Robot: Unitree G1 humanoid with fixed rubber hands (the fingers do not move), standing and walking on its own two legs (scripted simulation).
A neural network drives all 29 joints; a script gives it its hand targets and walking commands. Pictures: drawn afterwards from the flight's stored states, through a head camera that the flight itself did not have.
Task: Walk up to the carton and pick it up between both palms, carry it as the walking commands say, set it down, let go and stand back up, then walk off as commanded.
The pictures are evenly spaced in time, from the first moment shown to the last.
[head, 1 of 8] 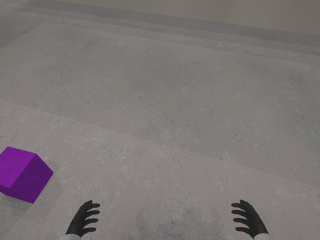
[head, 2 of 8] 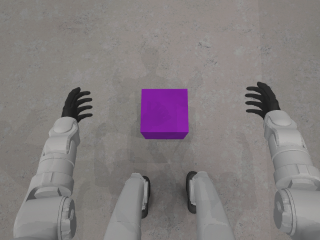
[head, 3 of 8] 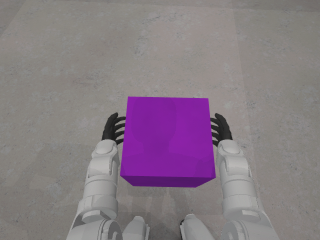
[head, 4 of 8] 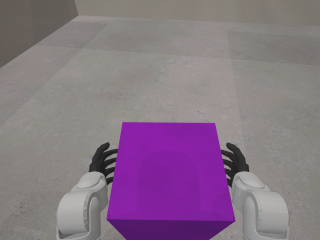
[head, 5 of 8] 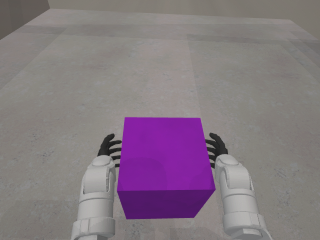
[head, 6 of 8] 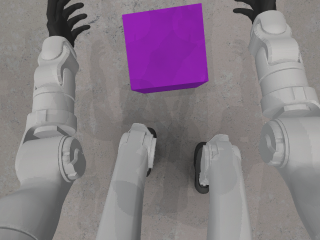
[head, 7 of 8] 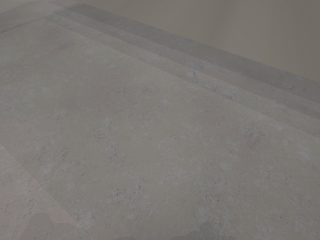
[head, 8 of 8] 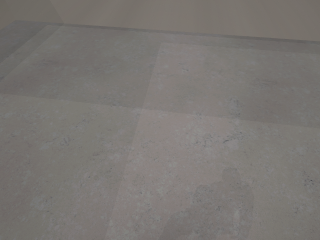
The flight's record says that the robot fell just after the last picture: no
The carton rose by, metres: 0.68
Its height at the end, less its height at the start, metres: +0.00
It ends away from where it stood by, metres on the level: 1.16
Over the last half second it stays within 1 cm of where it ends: yes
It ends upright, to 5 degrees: yes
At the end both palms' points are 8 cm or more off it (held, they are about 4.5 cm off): yes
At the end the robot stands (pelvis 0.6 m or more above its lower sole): yes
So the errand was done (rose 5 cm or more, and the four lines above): yes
